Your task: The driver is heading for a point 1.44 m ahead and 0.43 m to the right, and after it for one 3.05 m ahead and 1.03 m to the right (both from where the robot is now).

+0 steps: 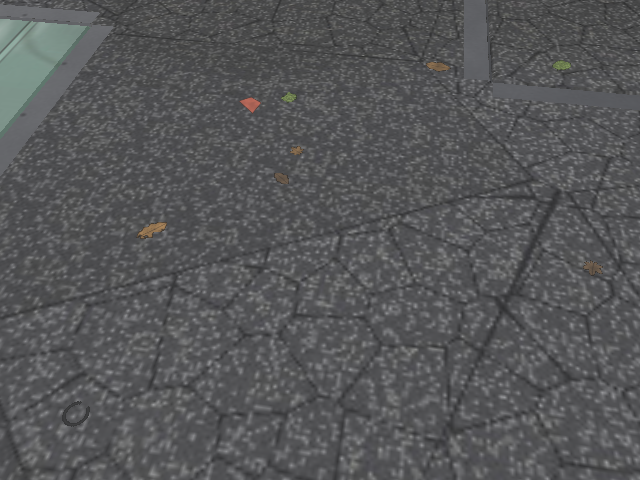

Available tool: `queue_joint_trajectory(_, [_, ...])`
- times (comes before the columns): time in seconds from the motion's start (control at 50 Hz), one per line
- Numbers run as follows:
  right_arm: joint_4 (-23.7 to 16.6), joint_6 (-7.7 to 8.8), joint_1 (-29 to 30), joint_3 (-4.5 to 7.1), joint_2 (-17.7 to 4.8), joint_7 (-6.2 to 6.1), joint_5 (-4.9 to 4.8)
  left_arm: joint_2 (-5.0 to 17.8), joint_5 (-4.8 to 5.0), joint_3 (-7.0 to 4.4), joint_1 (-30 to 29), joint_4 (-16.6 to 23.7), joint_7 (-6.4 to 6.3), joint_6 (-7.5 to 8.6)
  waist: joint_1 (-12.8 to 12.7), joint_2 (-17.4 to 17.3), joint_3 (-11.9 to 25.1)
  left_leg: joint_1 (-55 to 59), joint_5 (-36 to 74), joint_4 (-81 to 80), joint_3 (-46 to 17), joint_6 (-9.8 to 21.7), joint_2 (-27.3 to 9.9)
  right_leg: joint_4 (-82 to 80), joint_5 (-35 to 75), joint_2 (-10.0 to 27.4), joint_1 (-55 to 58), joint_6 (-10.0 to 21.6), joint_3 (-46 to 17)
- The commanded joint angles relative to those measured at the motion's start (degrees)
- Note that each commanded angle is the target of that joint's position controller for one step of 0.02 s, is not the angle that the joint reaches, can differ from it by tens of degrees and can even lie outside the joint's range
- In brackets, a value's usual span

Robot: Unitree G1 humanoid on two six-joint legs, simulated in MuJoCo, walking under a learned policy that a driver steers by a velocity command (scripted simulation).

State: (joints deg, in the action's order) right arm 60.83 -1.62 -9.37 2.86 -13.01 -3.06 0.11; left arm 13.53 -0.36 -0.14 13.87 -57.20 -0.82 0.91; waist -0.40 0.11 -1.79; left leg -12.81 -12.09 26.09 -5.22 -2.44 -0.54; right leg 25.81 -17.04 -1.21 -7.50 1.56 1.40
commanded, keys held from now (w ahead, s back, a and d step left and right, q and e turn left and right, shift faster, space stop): shift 0.78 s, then w+shift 0.14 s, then w+e+shift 0.08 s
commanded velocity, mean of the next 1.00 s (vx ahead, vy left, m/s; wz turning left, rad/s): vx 0.08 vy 0.00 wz -0.01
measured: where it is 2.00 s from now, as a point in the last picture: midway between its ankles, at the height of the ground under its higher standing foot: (410, 402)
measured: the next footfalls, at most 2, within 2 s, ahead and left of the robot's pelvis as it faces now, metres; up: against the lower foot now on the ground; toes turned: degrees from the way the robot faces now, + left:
left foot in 1.08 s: +0.13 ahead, +0.19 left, +0.00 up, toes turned -3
right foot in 1.56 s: +0.48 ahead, -0.13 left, +0.00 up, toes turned -33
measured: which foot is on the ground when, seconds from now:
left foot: down 0.00-0.80, up 0.82-1.00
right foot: down 0.00-1.00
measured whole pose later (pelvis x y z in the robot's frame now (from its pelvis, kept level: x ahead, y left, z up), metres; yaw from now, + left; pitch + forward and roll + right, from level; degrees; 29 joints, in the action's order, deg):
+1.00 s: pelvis +0.04 +0.03 +0.01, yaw -1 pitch +2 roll +0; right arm 61.1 5.4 -11.4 2.4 -12.9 -0.2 -1.8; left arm 13.2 1.8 -2.3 25.7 -59.5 -1.7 3.4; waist -2.2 2.3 2.2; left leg -23.8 -20.1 44.9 1.6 1.3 -2.6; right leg 19.0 -17.0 0.9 -4.1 1.2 -1.2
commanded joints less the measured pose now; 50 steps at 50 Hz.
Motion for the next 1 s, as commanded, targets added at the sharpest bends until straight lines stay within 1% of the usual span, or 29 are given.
queue_joint_trajectory(0.02, [-0.54, 0.48, -0.37, 0.85, -6.13, -0.19, 0.0, 6.03, 0.01, -1.07, 2.05, 1.04, -0.28, 0.41, 0.13, 0.0, 0.59, 4.05, 10.58, -2.14, -0.25, 2.09, -0.83, -6.15, 9.15, 3.5, -4.99, 0.39, -3.38])
queue_joint_trajectory(0.18, [1.8, 0.58, -0.98, 0.34, -5.76, -0.24, -0.05, 5.28, 0.04, -0.85, 3.98, -0.66, -0.44, 0.3, 0.16, 0.01, -0.14, 3.25, 9.35, -2.63, 0.16, 2.0, -0.71, -6.55, 7.84, 3.24, -5.04, 0.38, -3.26])
queue_joint_trajectory(0.34, [3.19, 0.65, -2.01, -0.12, -5.27, -0.29, -0.11, 4.5, 0.1, -0.7, 5.76, -1.82, -0.52, 0.24, 0.16, -0.02, -0.58, 2.66, 8.83, -2.81, 0.43, 1.97, -0.63, -6.62, 7.59, 3.03, -5.04, 0.37, -3.11])
queue_joint_trajectory(0.78, [4.23, 0.74, -4.75, -0.8, -4.1, -0.41, -0.27, 2.71, 0.27, -0.64, 9.48, -3.49, -0.74, 0.22, 0.13, -0.05, -1.31, 1.92, 8.83, -2.67, 0.83, 2.02, -0.45, -6.25, 8.4, 2.74, -4.98, 0.33, -2.74])
queue_joint_trajectory(0.8, [4.86, 0.66, -6.23, -0.96, -3.21, -0.48, -0.4, 3.12, 0.44, -0.92, 11.38, -4.34, -0.98, 0.04, -0.21, 1.16, 1.22, 2.03, -1.6, -0.36, 3.62, 2.14, 1.81, -7.64, -4.84, 2.36, -3.57, 1.15, -2.94])
queue_joint_trajectory(0.82, [4.46, 0.8, -6.07, -0.59, -3.74, -0.41, -0.99, 6.23, 1.3, -2.0, 12.05, -4.07, -1.32, -0.16, -0.91, 4.49, -0.22, -2.63, -15.75, 5.4, 7.02, 2.45, 4.62, -9.98, -22.59, 4.61, -3.79, 3.78, -7.28])
queue_joint_trajectory(0.84, [2.32, 1.59, -2.21, -0.33, -4.67, 0.01, -1.05, 9.12, 1.97, -2.99, 15.19, -4.13, -1.56, -0.03, -3.01, 8.48, -3.64, -11.83, -19.92, 13.33, 8.25, 2.74, 4.59, -15.69, -37.05, 11.68, -3.16, 7.83, -17.29])
queue_joint_trajectory(0.86, [-1.09, 3.0, 3.09, -0.83, -3.4, 0.76, -1.5, 12.38, 2.27, -4.24, 15.14, -3.68, -1.74, 0.7, -4.16, 13.28, -8.76, -18.72, -15.06, 22.42, 6.87, 3.57, 0.12, -22.07, -40.59, 21.65, -5.03, 12.84, -29.77])
queue_joint_trajectory(0.88, [-3.03, 4.37, 6.12, -0.61, -3.83, 1.45, -1.87, 10.76, 1.32, -3.99, 12.99, -2.36, -1.83, 1.86, -3.49, 10.38, -11.89, -25.97, -14.39, 29.24, 3.68, 4.21, -3.37, -24.06, -34.24, 25.11, -3.67, 14.77, -34.08])
queue_joint_trajectory(0.9, [-3.22, 5.6, 5.18, -0.27, -3.96, 2.07, -1.88, 8.25, 0.93, -3.5, 10.88, -1.38, -1.69, 2.92, -1.77, 7.27, -11.69, -30.85, -12.25, 32.53, 2.22, 4.86, -5.33, -22.73, -27.37, 24.52, 0.14, 13.74, -31.88])
queue_joint_trajectory(0.92, [-3.14, 6.7, 3.38, -0.11, -3.65, 2.57, -1.85, 6.97, 1.3, -3.32, 9.44, -0.36, -1.38, 3.58, -0.68, 5.68, -9.19, -31.94, -10.32, 31.82, 1.79, 5.37, -6.58, -21.14, -22.41, 22.74, 3.06, 11.98, -27.98])
queue_joint_trajectory(0.94, [-3.68, 7.83, 3.44, -0.02, -3.67, 2.9, -1.9, 6.76, 2.12, -3.33, 9.11, 0.35, -1.03, 3.84, -0.55, 4.75, -7.67, -29.13, -8.96, 25.51, 2.03, 5.3, -6.99, -20.72, -18.23, 20.93, 2.82, 10.44, -24.91])
queue_joint_trajectory(0.96, [-3.99, 8.72, 3.99, 0.23, -3.94, 3.08, -1.85, 6.66, 2.51, -3.34, 9.31, 0.9, -0.91, 3.83, -0.67, 4.36, -5.83, -23.17, -7.74, 19.01, 3.68, 4.68, -5.65, -20.2, -14.46, 17.76, 1.14, 9.07, -20.96])
queue_joint_trajectory(0.98, [-4.1, 9.3, 3.72, 0.26, -3.37, 3.28, -1.94, 7.46, 2.55, -3.51, 8.93, 1.59, -0.9, 3.6, -0.17, 5.54, -4.7, -16.15, -7.27, 13.97, 5.79, 3.66, -3.33, -19.35, -12.4, 14.91, -2.57, 8.64, -17.95])
queue_joint_trajectory(1.0, [-3.93, 9.6, 2.37, 0.33, -3.1, 3.48, -2.19, 8.9, 2.63, -3.88, 7.98, 2.54, -0.93, 3.31, 0.93, 6.88, -4.35, -9.66, -7.04, 10.22, 7.61, 2.5, -1.26, -18.25, -12.2, 13.25, -6.84, 9.08, -16.44])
